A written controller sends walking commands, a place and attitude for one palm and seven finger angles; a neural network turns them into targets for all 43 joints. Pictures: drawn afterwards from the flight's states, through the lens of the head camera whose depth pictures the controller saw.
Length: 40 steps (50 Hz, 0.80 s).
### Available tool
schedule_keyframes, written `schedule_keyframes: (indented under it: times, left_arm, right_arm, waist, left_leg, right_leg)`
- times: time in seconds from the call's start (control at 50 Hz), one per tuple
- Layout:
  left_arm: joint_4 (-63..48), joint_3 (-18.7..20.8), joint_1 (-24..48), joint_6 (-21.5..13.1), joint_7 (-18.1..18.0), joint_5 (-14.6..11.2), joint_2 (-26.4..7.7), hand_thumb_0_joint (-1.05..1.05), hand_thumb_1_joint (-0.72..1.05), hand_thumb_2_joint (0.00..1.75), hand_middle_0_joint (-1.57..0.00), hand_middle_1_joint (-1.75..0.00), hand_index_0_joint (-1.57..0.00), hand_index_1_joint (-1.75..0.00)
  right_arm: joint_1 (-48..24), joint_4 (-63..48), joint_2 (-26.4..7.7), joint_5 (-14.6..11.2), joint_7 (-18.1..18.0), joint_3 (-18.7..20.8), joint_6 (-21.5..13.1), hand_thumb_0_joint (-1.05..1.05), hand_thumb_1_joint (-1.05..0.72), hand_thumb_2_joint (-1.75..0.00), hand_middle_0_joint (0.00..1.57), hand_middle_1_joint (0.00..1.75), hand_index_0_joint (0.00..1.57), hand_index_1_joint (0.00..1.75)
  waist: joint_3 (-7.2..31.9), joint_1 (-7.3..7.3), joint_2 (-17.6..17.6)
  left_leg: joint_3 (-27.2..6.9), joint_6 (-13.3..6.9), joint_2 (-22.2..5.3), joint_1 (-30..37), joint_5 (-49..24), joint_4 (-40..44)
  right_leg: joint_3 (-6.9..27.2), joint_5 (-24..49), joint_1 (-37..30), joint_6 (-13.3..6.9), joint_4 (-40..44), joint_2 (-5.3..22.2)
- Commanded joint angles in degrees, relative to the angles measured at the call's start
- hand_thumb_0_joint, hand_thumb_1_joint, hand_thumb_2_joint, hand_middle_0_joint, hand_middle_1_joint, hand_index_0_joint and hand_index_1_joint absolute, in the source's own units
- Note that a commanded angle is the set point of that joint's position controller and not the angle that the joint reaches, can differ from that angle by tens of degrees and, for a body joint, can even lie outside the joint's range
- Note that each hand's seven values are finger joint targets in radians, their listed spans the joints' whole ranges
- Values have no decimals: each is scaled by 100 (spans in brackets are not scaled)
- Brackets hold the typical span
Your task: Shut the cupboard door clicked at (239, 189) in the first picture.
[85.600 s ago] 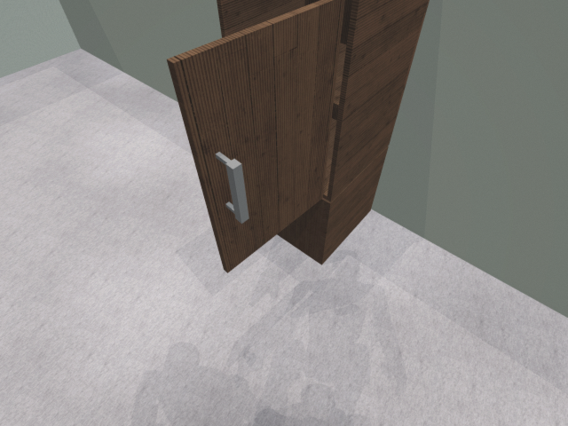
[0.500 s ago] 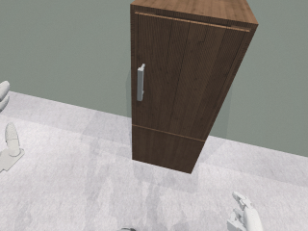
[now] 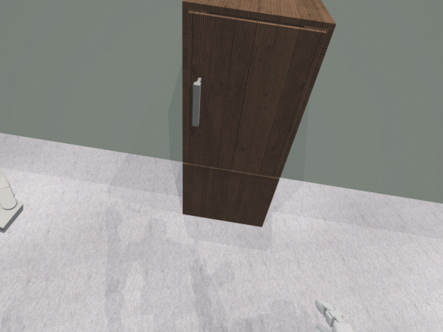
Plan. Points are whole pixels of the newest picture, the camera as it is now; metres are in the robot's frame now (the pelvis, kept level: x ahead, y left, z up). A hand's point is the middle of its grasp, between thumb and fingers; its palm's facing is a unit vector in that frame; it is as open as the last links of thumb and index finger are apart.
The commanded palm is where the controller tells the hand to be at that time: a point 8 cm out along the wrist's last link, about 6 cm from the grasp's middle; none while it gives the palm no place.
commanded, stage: stop stepping back and stand still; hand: left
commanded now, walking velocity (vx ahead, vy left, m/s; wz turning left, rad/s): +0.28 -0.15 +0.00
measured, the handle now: (197, 102) +0.84 +0.10 -0.02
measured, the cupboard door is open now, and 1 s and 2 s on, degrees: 0 0 0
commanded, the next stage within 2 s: let the arm hang, fingers relaxed in 1.00 s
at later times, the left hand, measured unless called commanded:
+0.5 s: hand (7, 238) +0.18 +0.28 +0.17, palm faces +0.44 -0.81 -0.40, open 7.4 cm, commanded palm +0.12 +0.32 +0.18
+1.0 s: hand (19, 224) +0.20 +0.28 +0.17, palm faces +0.37 -0.82 -0.44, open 7.4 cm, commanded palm +0.14 +0.32 +0.18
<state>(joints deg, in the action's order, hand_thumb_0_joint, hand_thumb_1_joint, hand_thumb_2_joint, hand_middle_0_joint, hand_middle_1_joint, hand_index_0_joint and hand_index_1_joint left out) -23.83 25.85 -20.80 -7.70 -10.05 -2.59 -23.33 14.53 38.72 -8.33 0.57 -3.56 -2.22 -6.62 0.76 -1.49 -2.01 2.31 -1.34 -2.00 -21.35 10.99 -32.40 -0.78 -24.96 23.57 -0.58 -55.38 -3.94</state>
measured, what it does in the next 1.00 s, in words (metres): steps on the spot: right foot, then left foot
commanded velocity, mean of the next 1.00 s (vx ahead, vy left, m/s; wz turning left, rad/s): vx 0.06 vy -0.02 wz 0.00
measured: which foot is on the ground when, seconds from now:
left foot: down 0.00-0.12, up 0.14-0.40, down 0.42-1.00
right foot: up 0.00-0.12, down 0.14-1.00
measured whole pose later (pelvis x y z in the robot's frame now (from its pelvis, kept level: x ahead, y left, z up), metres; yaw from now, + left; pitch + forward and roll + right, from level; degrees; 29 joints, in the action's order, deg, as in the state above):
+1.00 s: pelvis -0.01 +0.03 +0.01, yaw -3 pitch +0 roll -1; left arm -27.1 22.7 -30.8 -9.8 -9.3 -2.9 -23.1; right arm 11.0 34.2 -11.8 -0.4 -4.2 -1.0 -4.6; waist 0.6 -0.8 -0.2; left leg 2.7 1.2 -3.2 -14.8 15.3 -29.8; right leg -2.8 -16.9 11.5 -1.7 -27.9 -1.5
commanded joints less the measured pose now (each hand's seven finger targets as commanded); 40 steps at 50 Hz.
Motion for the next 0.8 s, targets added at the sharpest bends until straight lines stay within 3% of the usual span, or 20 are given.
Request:
schedule_keyframes:
  times: [0.0,0.04,0.06,0.08,0.1,0.12,0.14,0.16,0.22,0.32,0.36,0.4,0.42,0.48,0.54,0.58,0.62,0.66,0.72,0.78]
  left_arm:
    - [-2266,298,-1024,-380,33,7,-1087,0,90,90,-20,-30,-20,-30]
    - [-2141,540,-1164,-303,-28,-12,-1319,0,90,90,-20,-30,-20,-30]
    - [-2035,672,-1229,-269,-35,4,-1429,0,90,90,-20,-30,-20,-30]
    - [-1766,885,-1326,-223,-42,24,-1605,0,90,90,-20,-30,-20,-30]
    - [-1978,894,-891,-269,-16,25,-1663,0,90,90,-20,-30,-20,-30]
    - [-2116,1253,-227,-464,-33,5,-2017,0,90,90,-20,-30,-20,-30]
    - [-1566,1287,-10,-656,-57,0,-1969,0,90,90,-20,-30,-20,-30]
    - [-902,926,-384,-587,-50,63,-1431,0,90,90,-20,-30,-20,-30]
    - [-798,428,-356,-615,-16,77,-1107,0,90,90,-20,-30,-20,-30]
    - [-1233,236,-108,-654,-150,149,-1043,0,90,90,-20,-30,-20,-30]
    - [-1567,330,10,-692,-193,111,-1154,0,90,90,-20,-30,-20,-30]
    - [-1923,492,-81,-733,-197,67,-1221,0,90,90,-20,-30,-20,-30]
    - [-1951,602,-98,-788,-189,33,-1278,0,90,90,-20,-30,-20,-30]
    - [-1967,738,-222,-731,-105,82,-1313,0,90,90,-20,-30,-20,-30]
    - [-1632,681,-788,-666,-71,47,-1122,0,90,90,-20,-30,-20,-30]
    - [-1323,701,-1220,-600,-58,-44,-1082,0,90,90,-20,-30,-20,-30]
    - [-1329,653,-1130,-581,-104,-64,-1117,0,90,90,-20,-30,-20,-30]
    - [-1345,655,-998,-609,-131,-30,-1131,0,90,90,-20,-30,-20,-30]
    - [-1277,576,-844,-581,-92,-51,-1092,0,90,90,-20,-30,-20,-30]
    - [-1557,525,-456,-600,-63,24,-1187,0,90,90,-20,-30,-20,-30]
  right_arm:
    - [-832,-1254,-971,41,28,371,-244,0,-90,-90,20,30,20,30]
    - [-788,-1239,-948,87,-23,363,-99,0,-90,-90,20,30,20,30]
    - [-722,-1195,-913,86,-43,378,-34,0,-90,-90,20,30,20,30]
    - [-624,-1132,-854,45,-45,409,43,0,-90,-90,20,30,20,30]
    - [-568,-1039,-861,15,2,411,92,0,-90,-90,20,30,20,30]
    - [-548,-929,-1005,75,-26,449,31,0,-90,-90,20,30,20,30]
    - [-537,-903,-928,125,-26,446,-38,0,-90,-90,20,30,20,30]
    - [-417,-926,-853,66,-56,450,-5,0,-90,-90,20,30,20,30]
    - [-566,-883,-1007,-14,-164,496,-39,0,-90,-90,20,30,20,30]
    - [-517,-898,-959,37,-280,450,-260,0,-90,-90,20,30,20,30]
    - [-457,-925,-1019,33,-310,465,-333,0,-90,-90,20,30,20,30]
    - [-452,-1048,-1259,-7,-315,549,-358,0,-90,-90,20,30,20,30]
    - [-480,-1043,-1203,-18,-274,515,-346,0,-90,-90,20,30,20,30]
    - [-514,-956,-1074,33,-186,464,-392,0,-90,-90,20,30,20,30]
    - [-459,-1033,-1044,-43,-61,429,-383,0,-90,-90,20,30,20,30]
    - [-370,-1059,-990,-103,10,483,-306,0,-90,-90,20,30,20,30]
    - [-418,-1021,-865,-116,48,419,-204,0,-90,-90,20,30,20,30]
    - [-469,-1001,-837,-95,11,359,-153,0,-90,-90,20,30,20,30]
    - [-575,-1043,-954,-88,-97,374,-115,0,-90,-90,20,30,20,30]
    - [-651,-1086,-974,-83,-148,355,-102,0,-90,-90,20,30,20,30]
  waist:
    - [498,196,1565]
    - [557,185,1753]
    - [617,231,1297]
    - [502,183,338]
    - [243,197,-692]
    - [-59,35,-493]
    - [30,-89,-615]
    - [35,-70,-310]
    - [-427,50,213]
    - [-118,121,-591]
    - [-60,48,-97]
    - [86,41,1364]
    - [182,77,1614]
    - [-18,57,1745]
    - [166,80,1020]
    - [377,37,-62]
    - [479,23,-507]
    - [542,36,-373]
    - [701,67,86]
    - [685,86,901]
  left_leg:
    - [-1032,217,-1114,-549,3064,2815]
    - [-605,242,-892,-969,2942,2212]
    - [-227,310,-572,-1293,2666,1287]
    - [242,259,-162,-1608,2103,-470]
    - [160,210,141,-2150,1412,-2414]
    - [-200,292,-34,-2273,1125,-3512]
    - [-549,324,-451,-1866,1233,-3634]
    - [-281,250,-312,-1821,823,-3424]
    - [-163,183,-405,-1573,732,-2662]
    - [462,52,-128,34,868,-401]
    - [506,7,-55,859,819,423]
    - [-1162,-422,-1071,1505,397,1195]
    - [-1844,-611,-1594,1408,237,1462]
    - [-1256,-532,-1495,411,671,1516]
    - [-300,-112,-883,-129,356,842]
    - [100,146,-270,-26,274,-274]
    - [21,255,-81,-274,623,-810]
    - [-93,209,-100,-177,719,-326]
    - [-265,62,-402,1029,-1486,608]
    - [-393,-3,-618,1158,-2377,617]
  right_leg:
    - [-731,-127,-1416,-121,950,-236]
    - [-924,-470,-2455,-276,2190,-322]
    - [-664,-488,-2935,-412,2883,-108]
    - [392,-536,-2665,-770,3539,760]
    - [2239,-792,-1940,-1278,4446,2183]
    - [2637,-954,-1030,-1593,4721,2628]
    - [2589,-1951,-329,-1515,4746,2765]
    - [2148,-2522,-342,-1220,4710,2206]
    - [1993,-1838,-176,-1186,4556,2102]
    - [1054,-1092,-507,-915,3993,1690]
    - [662,-749,-325,-677,3339,1318]
    - [123,186,239,-161,1735,561]
    - [-220,79,271,42,1425,352]
    - [-185,252,-588,62,1729,435]
    - [-52,1231,-1568,17,2799,460]
    - [1213,1939,-1356,-371,3371,1158]
    - [1651,3079,-1654,-737,3499,1738]
    - [1235,3810,-1910,-661,3145,1669]
    - [456,3368,-1502,-88,2739,919]
    - [185,3259,-1476,47,2651,663]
